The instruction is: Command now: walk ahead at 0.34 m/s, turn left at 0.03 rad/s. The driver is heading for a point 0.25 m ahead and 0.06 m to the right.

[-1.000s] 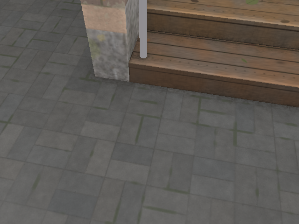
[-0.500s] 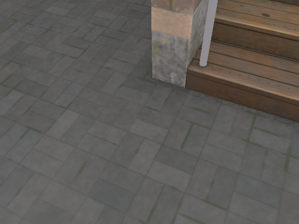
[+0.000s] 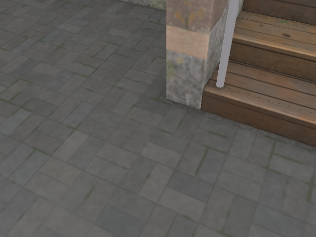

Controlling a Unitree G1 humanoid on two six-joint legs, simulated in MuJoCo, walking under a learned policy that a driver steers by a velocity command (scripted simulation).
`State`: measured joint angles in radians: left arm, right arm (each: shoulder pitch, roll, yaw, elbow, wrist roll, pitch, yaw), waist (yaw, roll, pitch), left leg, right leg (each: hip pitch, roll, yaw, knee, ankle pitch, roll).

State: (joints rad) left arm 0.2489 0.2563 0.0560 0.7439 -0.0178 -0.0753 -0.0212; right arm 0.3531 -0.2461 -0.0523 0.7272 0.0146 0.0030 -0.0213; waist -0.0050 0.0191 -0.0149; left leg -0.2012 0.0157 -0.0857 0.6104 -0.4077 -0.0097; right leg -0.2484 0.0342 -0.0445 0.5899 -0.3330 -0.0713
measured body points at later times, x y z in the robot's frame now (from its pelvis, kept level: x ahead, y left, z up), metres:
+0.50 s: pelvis +0.14 +0.04 +0.00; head +0.17 +0.05 +0.45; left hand +0.22 +0.32 -0.13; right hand +0.32 -0.20 -0.09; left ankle +0.23 +0.13 -0.73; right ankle +0.05 -0.10 -0.67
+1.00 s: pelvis +0.20 +0.01 +0.01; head +0.21 +0.01 +0.46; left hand +0.28 +0.26 -0.13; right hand +0.30 -0.24 -0.13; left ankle +0.23 +0.14 -0.73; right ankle +0.17 -0.10 -0.73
